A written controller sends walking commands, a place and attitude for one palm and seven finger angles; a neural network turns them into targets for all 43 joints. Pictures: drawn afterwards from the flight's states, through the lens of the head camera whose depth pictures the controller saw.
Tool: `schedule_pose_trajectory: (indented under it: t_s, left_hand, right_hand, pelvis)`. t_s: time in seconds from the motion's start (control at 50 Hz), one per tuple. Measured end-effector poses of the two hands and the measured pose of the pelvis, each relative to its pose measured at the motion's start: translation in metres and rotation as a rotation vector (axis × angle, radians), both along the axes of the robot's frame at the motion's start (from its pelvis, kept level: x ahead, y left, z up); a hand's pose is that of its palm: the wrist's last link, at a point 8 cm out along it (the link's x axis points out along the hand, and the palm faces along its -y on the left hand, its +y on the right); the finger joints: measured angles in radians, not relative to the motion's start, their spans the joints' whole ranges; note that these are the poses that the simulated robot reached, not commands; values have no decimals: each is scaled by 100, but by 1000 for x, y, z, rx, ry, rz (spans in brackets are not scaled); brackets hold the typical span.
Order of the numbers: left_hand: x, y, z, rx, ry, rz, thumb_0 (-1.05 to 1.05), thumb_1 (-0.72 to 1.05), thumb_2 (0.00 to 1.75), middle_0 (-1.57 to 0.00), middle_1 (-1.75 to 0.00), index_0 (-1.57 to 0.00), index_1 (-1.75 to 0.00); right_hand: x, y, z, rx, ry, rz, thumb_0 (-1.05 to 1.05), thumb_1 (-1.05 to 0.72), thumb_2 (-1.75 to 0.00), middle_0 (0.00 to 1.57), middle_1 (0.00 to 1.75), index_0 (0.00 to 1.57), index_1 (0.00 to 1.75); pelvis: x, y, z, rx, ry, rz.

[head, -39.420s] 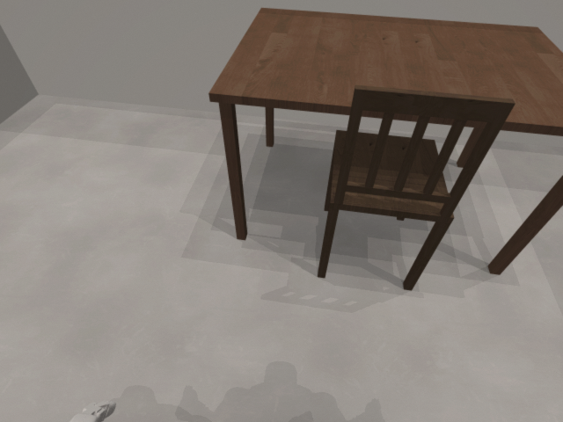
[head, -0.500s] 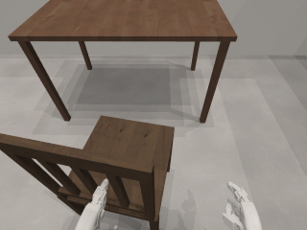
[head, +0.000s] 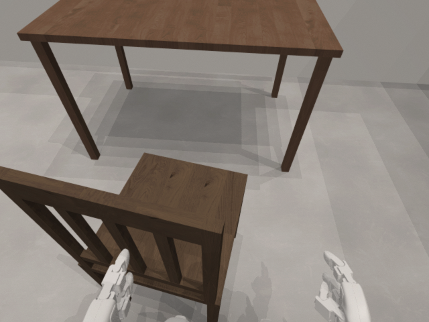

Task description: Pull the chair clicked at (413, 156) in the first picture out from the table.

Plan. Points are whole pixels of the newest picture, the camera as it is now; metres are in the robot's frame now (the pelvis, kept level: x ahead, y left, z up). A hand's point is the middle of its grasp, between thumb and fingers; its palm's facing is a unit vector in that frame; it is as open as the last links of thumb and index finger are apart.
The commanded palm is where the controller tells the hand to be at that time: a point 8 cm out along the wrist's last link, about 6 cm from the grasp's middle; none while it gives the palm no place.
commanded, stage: draw the hand back to the body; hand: left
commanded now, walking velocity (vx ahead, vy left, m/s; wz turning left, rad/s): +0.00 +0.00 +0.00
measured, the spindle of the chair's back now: (128, 247) +0.26 +0.19 -0.03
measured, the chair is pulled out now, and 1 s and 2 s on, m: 0.63 0.63 0.63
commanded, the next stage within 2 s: step back with the hand held close in 1.44 s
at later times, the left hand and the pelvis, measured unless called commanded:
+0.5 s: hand (80, 282) +0.16 +0.19 +0.12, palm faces +0.18 -0.94 -0.30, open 16.7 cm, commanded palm +0.12 +0.24 +0.15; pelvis +0.00 +0.00 +0.03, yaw +0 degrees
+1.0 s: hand (7, 199) +0.22 +0.26 +0.22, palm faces +0.42 -0.80 -0.42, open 10.3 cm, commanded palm +0.17 +0.30 +0.25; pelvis +0.03 +0.01 +0.07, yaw -1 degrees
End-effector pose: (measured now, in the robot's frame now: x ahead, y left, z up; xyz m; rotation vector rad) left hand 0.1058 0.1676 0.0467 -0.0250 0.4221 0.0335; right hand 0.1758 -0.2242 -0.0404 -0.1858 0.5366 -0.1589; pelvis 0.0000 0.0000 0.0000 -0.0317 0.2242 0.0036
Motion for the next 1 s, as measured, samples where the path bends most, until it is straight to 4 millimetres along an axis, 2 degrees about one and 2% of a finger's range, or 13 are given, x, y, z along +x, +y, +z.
schedule_pose_trajectory:
  t_s: [0.12, 0.2, 0.24, 0.38, 0.42, 0.54, 0.6, 0.76, 1.0]
  left_hand:
    - [14, 12, 40, 29, -310, 22, -2, -53, 21, 0, 0, 0, 0]
    - [12, 16, 30, 57, -312, -31, -2, -54, 20, 0, 0, 0, 0]
    - [12, 20, 32, 71, -295, -57, -2, -54, 20, 0, 0, 0, 0]
    - [17, 45, 83, 126, -402, -12, -2, -52, 22, -1, -1, -1, -1]
    - [21, 53, 91, 226, -379, 18, -1, -48, 23, -1, -1, -1, -1]
    - [23, 72, 94, 378, -225, 131, -1, -33, 31, -3, -5, -3, -4]
    - [22, 78, 103, 413, -209, 155, -1, -23, 35, -4, -7, -5, -6]
    - [37, 101, 149, 515, -351, 237, -1, 5, 49, -9, -13, -9, -12]
    - [68, 125, 192, 582, -475, 295, 0, 47, 70, -15, -22, -15, -21]
  right_hand:
    - [2, 6, -16, 32, 13, 29, 1, -90, -90, 20, 30, 20, 30]
    - [0, 9, -28, 57, 42, 28, 1, -90, -90, 20, 30, 20, 30]
    - [-2, 10, -30, 67, 57, 21, 1, -90, -90, 20, 30, 20, 30]
    - [-6, 10, -17, 85, 47, -18, 1, -91, -90, 20, 30, 20, 30]
    - [-7, 9, -10, 68, 57, -28, 1, -91, -90, 20, 30, 20, 30]
    - [-5, 4, 11, 36, 74, -58, 1, -91, -90, 20, 30, 20, 30]
    - [-3, 3, 19, 16, 73, -50, 1, -91, -90, 20, 30, 20, 30]
    - [11, 12, 31, 10, 62, 5, 1, -91, -90, 20, 30, 20, 30]
    - [26, 20, 38, 20, 95, 55, 1, -90, -90, 20, 30, 20, 30]
  pelvis:
    - [-4, 0, -8, -8, 6, 3]
    - [-9, -1, -13, -6, 9, -5]
    - [-10, -1, -12, -7, 1, -4]
    - [-4, -1, 6, -13, -48, 4]
    - [-2, -1, 13, -8, -66, -3]
    - [5, 1, 33, -1, -125, -8]
    - [8, 2, 40, 0, -152, -6]
    - [16, 7, 55, 6, -216, -3]
    - [32, 7, 70, 13, -254, -16]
